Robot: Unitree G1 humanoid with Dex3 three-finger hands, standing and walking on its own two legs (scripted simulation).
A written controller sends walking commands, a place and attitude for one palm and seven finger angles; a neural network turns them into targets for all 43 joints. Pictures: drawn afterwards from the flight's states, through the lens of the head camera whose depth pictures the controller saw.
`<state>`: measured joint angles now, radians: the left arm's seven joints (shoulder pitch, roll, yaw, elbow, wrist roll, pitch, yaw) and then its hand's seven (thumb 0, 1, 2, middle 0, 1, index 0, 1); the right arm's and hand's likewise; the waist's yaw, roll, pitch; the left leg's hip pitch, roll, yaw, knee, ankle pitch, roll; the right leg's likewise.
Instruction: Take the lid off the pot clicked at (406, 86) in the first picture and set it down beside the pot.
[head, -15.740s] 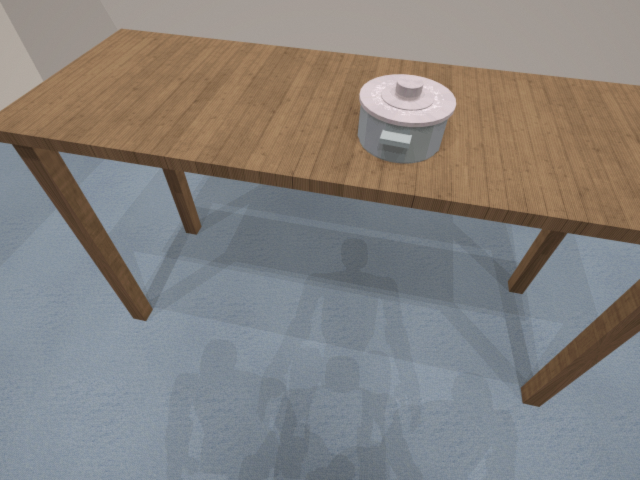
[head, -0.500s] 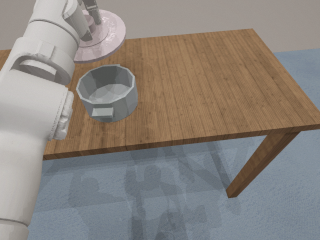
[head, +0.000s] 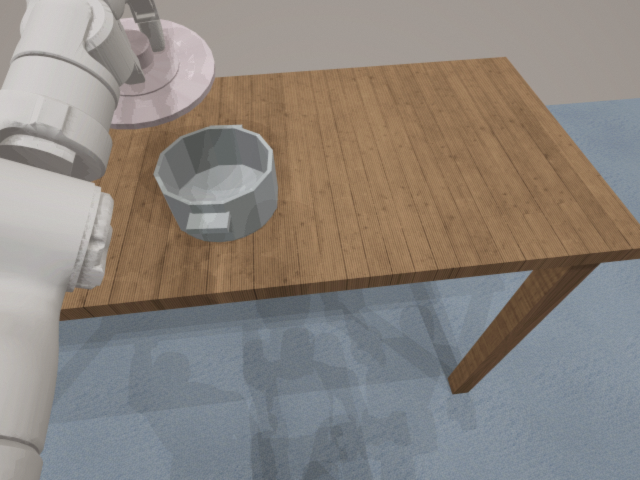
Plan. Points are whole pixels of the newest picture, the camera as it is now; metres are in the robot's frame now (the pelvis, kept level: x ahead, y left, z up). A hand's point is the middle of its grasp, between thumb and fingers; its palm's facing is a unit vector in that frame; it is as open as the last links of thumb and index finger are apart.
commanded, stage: move the lid sideways beside the pot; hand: left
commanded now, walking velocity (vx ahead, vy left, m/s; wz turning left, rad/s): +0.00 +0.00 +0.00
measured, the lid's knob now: (128, 50) +0.53 +0.17 +0.26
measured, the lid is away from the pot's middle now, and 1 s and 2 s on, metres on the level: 0.06 0.17 0.24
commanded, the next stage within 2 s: lower the lid onto the table in 1.70 s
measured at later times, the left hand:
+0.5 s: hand (62, 56) +0.49 +0.22 +0.28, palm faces -0.24 -0.11 -0.97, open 7.6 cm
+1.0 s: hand out of the picture +0.48 +0.27 +0.28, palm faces -0.22 -0.10 -0.97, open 7.6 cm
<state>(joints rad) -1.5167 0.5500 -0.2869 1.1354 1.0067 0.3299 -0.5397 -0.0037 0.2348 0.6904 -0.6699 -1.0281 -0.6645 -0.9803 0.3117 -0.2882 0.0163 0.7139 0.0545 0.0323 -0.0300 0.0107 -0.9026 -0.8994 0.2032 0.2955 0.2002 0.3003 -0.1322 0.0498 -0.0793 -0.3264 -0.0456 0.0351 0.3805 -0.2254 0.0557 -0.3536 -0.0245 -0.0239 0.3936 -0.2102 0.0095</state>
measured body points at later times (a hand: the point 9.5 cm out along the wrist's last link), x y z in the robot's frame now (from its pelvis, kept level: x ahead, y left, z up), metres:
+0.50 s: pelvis -0.01 +0.01 +0.00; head +0.04 +0.00 +0.45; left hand +0.50 +0.22 +0.33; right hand +0.04 -0.27 -0.13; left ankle -0.03 +0.08 -0.74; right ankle -0.02 -0.13 -0.74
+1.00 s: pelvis +0.00 +0.01 +0.00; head +0.05 +0.00 +0.45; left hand +0.49 +0.27 +0.33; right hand +0.04 -0.27 -0.13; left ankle -0.03 +0.08 -0.74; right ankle -0.02 -0.13 -0.74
